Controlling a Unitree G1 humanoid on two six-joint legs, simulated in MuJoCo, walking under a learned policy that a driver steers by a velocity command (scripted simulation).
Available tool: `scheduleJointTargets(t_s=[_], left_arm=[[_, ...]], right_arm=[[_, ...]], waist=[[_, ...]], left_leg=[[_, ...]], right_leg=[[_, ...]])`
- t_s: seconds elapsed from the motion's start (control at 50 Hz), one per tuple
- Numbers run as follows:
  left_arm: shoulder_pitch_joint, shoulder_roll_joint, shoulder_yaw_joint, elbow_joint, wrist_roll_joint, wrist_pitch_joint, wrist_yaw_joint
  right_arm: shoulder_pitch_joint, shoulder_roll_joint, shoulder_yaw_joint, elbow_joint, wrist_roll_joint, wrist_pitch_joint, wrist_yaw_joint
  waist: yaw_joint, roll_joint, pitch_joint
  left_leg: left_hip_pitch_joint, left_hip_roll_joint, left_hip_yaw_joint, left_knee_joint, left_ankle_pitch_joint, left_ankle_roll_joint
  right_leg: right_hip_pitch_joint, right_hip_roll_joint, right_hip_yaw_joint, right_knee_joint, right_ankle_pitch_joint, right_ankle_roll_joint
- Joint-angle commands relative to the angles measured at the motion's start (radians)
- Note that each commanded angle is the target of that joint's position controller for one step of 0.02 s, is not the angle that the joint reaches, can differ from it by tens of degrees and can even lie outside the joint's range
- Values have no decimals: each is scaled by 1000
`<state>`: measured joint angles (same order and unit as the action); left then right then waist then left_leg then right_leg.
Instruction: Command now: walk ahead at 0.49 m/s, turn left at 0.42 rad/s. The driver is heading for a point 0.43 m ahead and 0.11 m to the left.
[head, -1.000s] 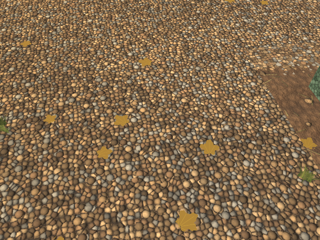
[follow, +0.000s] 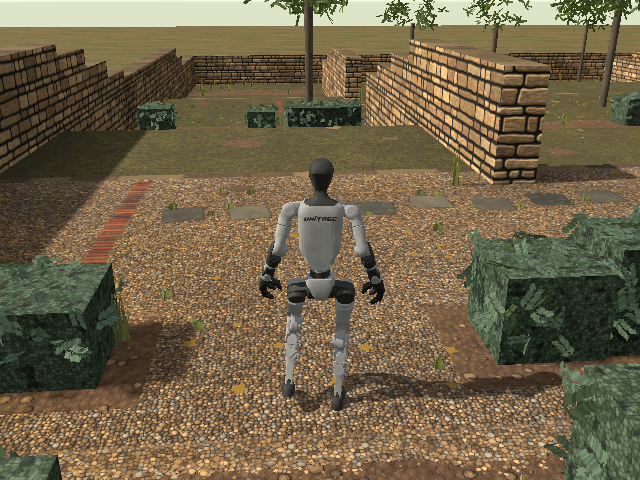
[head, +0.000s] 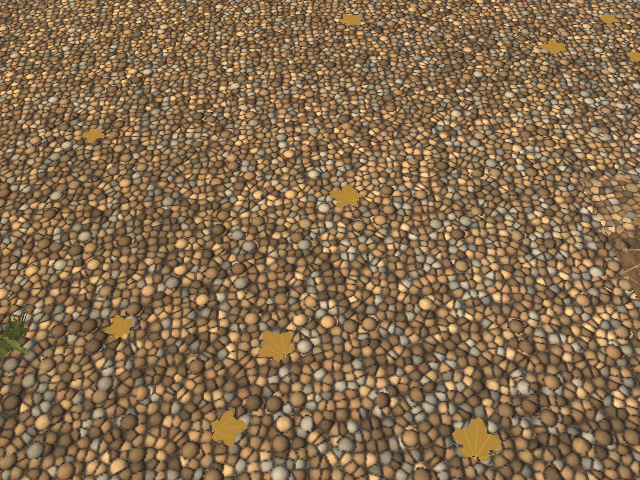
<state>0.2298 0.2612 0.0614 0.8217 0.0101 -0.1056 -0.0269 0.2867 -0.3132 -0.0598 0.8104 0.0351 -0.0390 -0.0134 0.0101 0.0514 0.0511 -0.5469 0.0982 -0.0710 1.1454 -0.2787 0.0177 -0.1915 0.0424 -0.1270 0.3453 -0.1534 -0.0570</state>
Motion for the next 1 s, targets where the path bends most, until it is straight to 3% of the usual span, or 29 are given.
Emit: scheduleJointTargets(t_s=[0.02, 0.12, 0.22, 0.24, 0.28, 0.3, 0.32, 0.34, 0.36, 0.38, 0.4, 0.42, 0.44, 0.46, 0.5, 0.58, 0.62, 0.68, 0.74, 0.76, 0.78, 0.8, 0.82, 0.84, 0.86, 0.92, 1.0], left_arm=[[-66, 109, 27, -41, 3, -33, 4], [-27, 154, 34, -16, 2, -19, 23], [71, 197, 46, 20, -20, 21, 30], [76, 204, 49, 23, -25, 31, 31], [57, 232, 56, 15, -31, 48, 36], [46, 245, 60, 9, -33, 56, 41], [30, 248, 59, 2, -36, 65, 45], [30, 224, 47, -10, -30, 63, 50], [136, 77, 1, -61, 8, 41, 36], [87, 116, -4, -65, -10, 2, 23], [-13, 190, 17, -81, -54, -13, 14], [-26, 169, 9, -86, -53, -17, 18], [-27, 163, 11, -71, -32, -11, 28], [-18, 171, 17, -65, -22, 3, 32], [31, 148, 16, -48, -17, 35, 36], [3, 102, 2, -52, -3, 57, 46], [-45, 94, -4, -58, -6, 55, 41], [-104, 103, -3, -67, -11, 50, 30], [-123, 121, 4, -72, -2, 46, 22], [-104, 122, 7, -66, 3, 42, 20], [-70, 126, 9, -53, 10, 37, 19], [-60, 170, 18, -51, 19, 33, 25], [-88, 211, 20, -60, 26, 35, 33], [-89, 132, 4, -51, 18, 48, 34], [-102, 89, -8, -47, 5, 58, 30], [-162, 108, -5, -50, -5, 67, 13], [-149, 109, -3, -11, -5, 59, 14]], right_arm=[[55, -34, -14, -52, -7, 17, -5], [-99, -17, -3, -105, -12, -6, 27], [-257, -8, 8, -193, -11, -9, 62], [-267, -14, 6, -209, -11, -9, 69], [-235, -45, -9, -225, -11, -4, 75], [-168, -73, -25, -218, -11, 1, 74], [-35, -115, -51, -190, -9, 4, 68], [141, -182, -88, -146, -7, 12, 51], [142, -310, -111, -146, -10, 12, 34], [136, -249, -85, -197, -26, -3, 37], [92, -178, -59, -193, -43, -15, 45], [41, -145, -50, -187, -38, -22, 46], [-21, -111, -41, -189, -28, -23, 44], [-59, -89, -32, -197, -35, -24, 40], [-91, -98, -31, -198, -43, -28, 36], [-98, -107, -30, -163, -39, -26, 17], [-100, -105, -27, -148, -40, -14, 8], [-77, -104, -21, -112, -45, -1, 4], [-86, -91, -13, -81, -42, 5, 8], [-100, -83, -10, -74, -35, 7, 7], [-101, -69, -4, -65, -29, 7, 6], [-56, -49, 3, -57, -44, 0, 5], [61, -31, 7, -40, -64, -8, 8], [71, -17, 14, -19, -64, -3, 1], [33, -36, 12, -24, -58, 11, -3], [-14, -75, 1, -8, -44, 62, -13], [-24, -60, 3, 18, -46, 68, -14]], waist=[[-37, -117, 2], [15, -79, 33], [74, -60, 71], [69, -67, 67], [28, -105, 14], [-16, -126, -40], [-95, -123, -113], [-182, -72, -205], [-78, 209, -288], [-107, 134, -465], [-132, 39, -361], [-89, -11, -253], [-52, -58, -176], [-23, -31, -153], [17, -22, -147], [21, 13, -146], [-1, 31, -151], [-34, 38, -146], [-32, 47, -121], [-13, 43, -118], [12, 26, -122], [-6, -36, -147], [-88, -145, -194], [-66, -205, -232], [-53, -205, -222], [-41, -135, -149], [-24, -100, -156]], left_leg=[[-76, 61, -59, -31, 102, -15], [-103, 41, 6, -332, 344, -14], [-175, 21, 78, -491, 292, 21], [-173, 9, 94, -506, 250, 33], [-77, -50, 149, -515, 148, 69], [22, -92, 177, -509, 98, 92], [202, -140, 193, -546, 106, 124], [499, -138, 120, -591, 147, 168], [875, 145, -394, -627, 139, 339], [960, 284, -758, -797, 205, 435], [881, 259, -568, -802, 408, 367], [736, 218, -399, -774, 584, 326], [602, 169, -276, -772, 662, 285], [496, 143, -214, -795, 712, 265], [383, 113, -144, -840, 802, 262], [358, 64, -24, -852, 861, 236], [370, 41, 10, -847, 802, 210], [402, 59, -10, -836, 712, 200], [427, 89, -60, -776, 647, 193], [423, 83, -68, -739, 608, 178], [405, 55, -68, -697, 533, 143], [375, -4, -50, -647, 409, 92], [288, -78, -22, -611, 156, 43], [274, -96, 0, -583, -27, 1], [270, -88, 1, -600, -68, -15], [315, -82, -8, -693, 37, 3], [355, -69, -17, -708, 153, 15]], right_leg=[[-15, -289, 169, -253, 96, -145], [61, -262, 19, -258, 188, -122], [257, -322, -33, -199, 267, -107], [292, -331, -44, -168, 328, -98], [331, -333, -73, -50, 636, -74], [333, -327, -87, 66, 795, -63], [284, -302, -109, 252, 856, -40], [100, -262, -116, 518, 699, 1], [-371, -88, -89, 909, -165, 75], [-492, 8, 159, 1082, -473, 85], [-545, -55, 210, 1089, -397, 68], [-528, -101, 197, 1011, -328, 59], [-494, -141, 183, 929, -289, 64], [-419, -162, 186, 882, -259, 67], [-323, -154, 170, 824, -211, 90], [-310, -133, 152, 593, -52, 125], [-279, -124, 147, 459, 57, 128], [-242, -107, 151, 332, 135, 122], [-223, -94, 157, 248, 69, 90], [-184, -86, 150, 186, 88, 72], [-102, -83, 149, 83, 216, 49], [4, -154, 222, 69, 548, 20], [134, -255, 311, 135, 780, -64], [153, -298, 357, 140, 733, -149], [130, -294, 377, 120, 605, -160], [21, -196, 293, 114, 331, -77], [44, -149, 233, 144, 355, -43]])
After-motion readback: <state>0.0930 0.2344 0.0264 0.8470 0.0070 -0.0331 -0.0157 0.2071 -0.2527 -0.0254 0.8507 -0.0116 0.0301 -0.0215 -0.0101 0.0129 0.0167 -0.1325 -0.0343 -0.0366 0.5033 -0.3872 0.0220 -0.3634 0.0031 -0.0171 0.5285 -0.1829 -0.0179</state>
